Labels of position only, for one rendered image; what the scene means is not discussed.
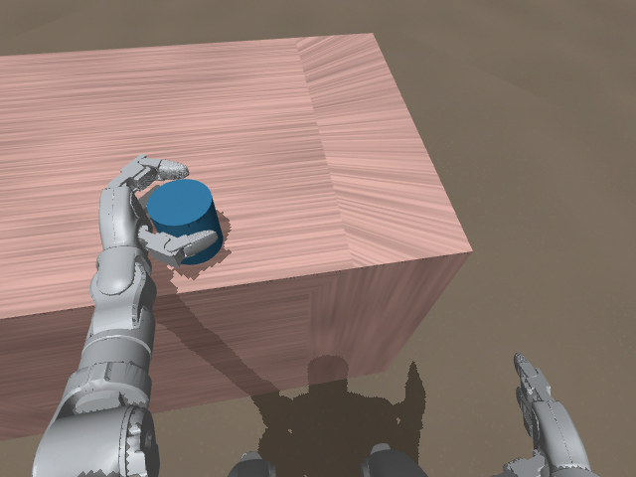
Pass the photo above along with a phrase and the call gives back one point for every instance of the can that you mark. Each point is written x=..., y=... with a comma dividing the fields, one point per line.
x=184, y=207

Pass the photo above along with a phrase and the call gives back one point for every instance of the left robot hand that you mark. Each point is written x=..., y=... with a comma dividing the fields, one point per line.
x=124, y=220

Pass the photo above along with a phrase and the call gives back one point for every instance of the left robot arm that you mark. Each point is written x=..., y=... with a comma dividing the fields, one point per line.
x=102, y=426

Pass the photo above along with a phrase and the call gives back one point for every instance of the right robot hand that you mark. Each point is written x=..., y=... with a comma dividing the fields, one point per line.
x=557, y=444

